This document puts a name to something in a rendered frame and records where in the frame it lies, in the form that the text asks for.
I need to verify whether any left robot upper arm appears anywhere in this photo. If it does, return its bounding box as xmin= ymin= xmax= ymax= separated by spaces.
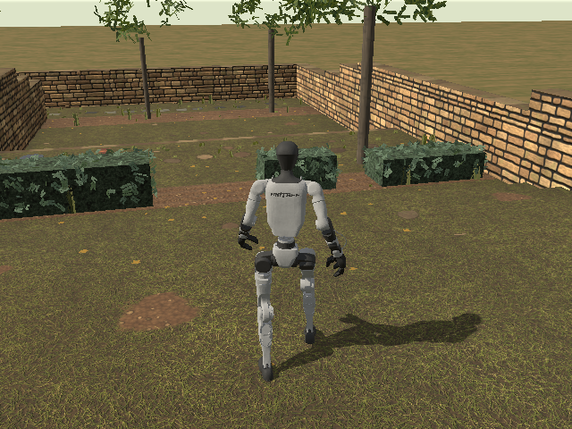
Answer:
xmin=242 ymin=179 xmax=269 ymax=227

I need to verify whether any right robot forearm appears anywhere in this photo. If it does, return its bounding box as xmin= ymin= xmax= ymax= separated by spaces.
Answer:
xmin=322 ymin=217 xmax=343 ymax=257

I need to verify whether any right robot upper arm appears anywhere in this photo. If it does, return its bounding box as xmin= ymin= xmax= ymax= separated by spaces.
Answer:
xmin=305 ymin=181 xmax=330 ymax=231

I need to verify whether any left robot hand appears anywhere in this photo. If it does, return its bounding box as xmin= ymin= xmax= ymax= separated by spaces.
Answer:
xmin=238 ymin=235 xmax=258 ymax=250

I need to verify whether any right robot shin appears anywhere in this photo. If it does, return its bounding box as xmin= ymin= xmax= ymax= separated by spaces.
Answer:
xmin=303 ymin=278 xmax=315 ymax=332

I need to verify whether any robot shin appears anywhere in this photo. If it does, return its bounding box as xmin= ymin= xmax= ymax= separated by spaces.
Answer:
xmin=303 ymin=278 xmax=315 ymax=332
xmin=257 ymin=307 xmax=273 ymax=368

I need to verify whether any right robot hand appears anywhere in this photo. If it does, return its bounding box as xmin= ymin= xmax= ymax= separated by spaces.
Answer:
xmin=326 ymin=254 xmax=346 ymax=277

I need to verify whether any left robot forearm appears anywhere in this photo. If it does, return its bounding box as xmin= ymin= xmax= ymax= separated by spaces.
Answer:
xmin=239 ymin=213 xmax=252 ymax=239

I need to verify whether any left robot shin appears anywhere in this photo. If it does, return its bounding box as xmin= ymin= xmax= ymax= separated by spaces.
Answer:
xmin=257 ymin=307 xmax=273 ymax=368

